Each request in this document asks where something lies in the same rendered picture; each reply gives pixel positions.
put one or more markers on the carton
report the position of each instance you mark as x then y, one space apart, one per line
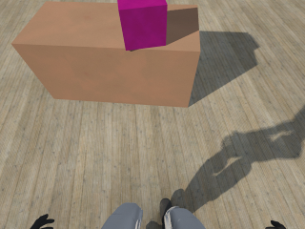
143 23

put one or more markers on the robot right thigh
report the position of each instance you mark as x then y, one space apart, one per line
181 218

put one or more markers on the robot right shin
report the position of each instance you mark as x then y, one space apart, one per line
175 207

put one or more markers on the left robot hand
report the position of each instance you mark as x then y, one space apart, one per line
41 222

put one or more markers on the pedestal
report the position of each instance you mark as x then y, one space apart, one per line
77 51

